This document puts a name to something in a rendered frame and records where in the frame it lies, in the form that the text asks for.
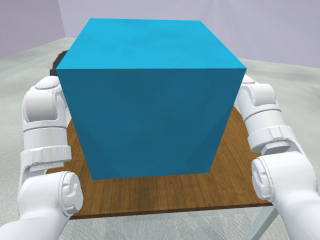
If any robot right forearm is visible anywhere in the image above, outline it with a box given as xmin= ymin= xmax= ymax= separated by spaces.
xmin=234 ymin=75 xmax=319 ymax=192

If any left robot upper arm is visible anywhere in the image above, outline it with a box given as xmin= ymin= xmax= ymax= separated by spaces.
xmin=0 ymin=171 xmax=84 ymax=240

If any robot left forearm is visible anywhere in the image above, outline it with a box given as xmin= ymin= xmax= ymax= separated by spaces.
xmin=17 ymin=76 xmax=72 ymax=217

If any carton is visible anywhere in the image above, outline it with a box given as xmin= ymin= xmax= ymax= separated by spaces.
xmin=56 ymin=18 xmax=247 ymax=180

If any table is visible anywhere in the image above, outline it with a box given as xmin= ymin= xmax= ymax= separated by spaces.
xmin=45 ymin=106 xmax=279 ymax=240

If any right robot upper arm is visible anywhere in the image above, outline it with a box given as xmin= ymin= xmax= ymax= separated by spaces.
xmin=251 ymin=151 xmax=320 ymax=240

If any robot left hand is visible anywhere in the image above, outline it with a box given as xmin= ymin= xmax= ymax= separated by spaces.
xmin=50 ymin=50 xmax=68 ymax=77

